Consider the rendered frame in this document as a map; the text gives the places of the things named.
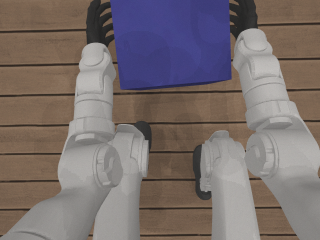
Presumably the robot left shin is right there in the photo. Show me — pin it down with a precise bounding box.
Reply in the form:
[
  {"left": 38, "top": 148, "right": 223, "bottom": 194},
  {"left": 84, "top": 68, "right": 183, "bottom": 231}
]
[{"left": 108, "top": 124, "right": 144, "bottom": 146}]

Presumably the robot left upper arm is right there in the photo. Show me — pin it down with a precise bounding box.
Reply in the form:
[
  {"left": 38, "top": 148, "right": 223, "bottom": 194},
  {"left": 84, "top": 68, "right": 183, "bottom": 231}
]
[{"left": 0, "top": 143, "right": 124, "bottom": 240}]

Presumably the robot right upper arm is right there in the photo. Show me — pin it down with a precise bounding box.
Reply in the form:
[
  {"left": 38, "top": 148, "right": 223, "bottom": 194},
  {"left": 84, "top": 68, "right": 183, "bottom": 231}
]
[{"left": 244, "top": 129, "right": 320, "bottom": 240}]

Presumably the robot right hand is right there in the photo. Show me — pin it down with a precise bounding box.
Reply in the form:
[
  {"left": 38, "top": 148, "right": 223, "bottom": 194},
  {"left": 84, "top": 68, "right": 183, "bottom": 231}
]
[{"left": 229, "top": 0, "right": 258, "bottom": 41}]

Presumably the robot left hand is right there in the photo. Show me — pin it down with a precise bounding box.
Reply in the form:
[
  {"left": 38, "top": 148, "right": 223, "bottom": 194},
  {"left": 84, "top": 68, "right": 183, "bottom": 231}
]
[{"left": 86, "top": 0, "right": 115, "bottom": 48}]

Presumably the carton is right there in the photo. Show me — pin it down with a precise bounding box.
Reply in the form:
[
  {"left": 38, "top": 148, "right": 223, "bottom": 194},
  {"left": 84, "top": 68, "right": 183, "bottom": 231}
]
[{"left": 110, "top": 0, "right": 232, "bottom": 91}]

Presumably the robot right forearm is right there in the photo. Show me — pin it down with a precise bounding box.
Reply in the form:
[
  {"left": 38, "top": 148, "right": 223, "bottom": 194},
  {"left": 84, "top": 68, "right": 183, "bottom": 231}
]
[{"left": 232, "top": 28, "right": 320, "bottom": 152}]

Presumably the robot left forearm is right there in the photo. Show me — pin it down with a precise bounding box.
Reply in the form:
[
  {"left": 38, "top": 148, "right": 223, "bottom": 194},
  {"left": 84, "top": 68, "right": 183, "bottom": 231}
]
[{"left": 57, "top": 42, "right": 117, "bottom": 180}]

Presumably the left robot thigh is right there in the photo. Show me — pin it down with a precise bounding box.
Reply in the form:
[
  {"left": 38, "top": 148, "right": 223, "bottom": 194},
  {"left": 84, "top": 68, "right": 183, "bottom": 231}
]
[{"left": 92, "top": 132, "right": 149, "bottom": 240}]

